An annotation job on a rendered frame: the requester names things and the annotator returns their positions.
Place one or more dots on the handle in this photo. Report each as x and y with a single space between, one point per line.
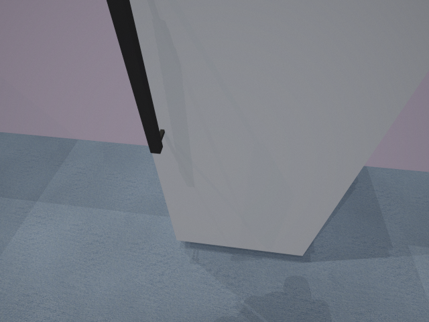
126 32

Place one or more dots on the fridge door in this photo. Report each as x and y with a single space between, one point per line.
271 108

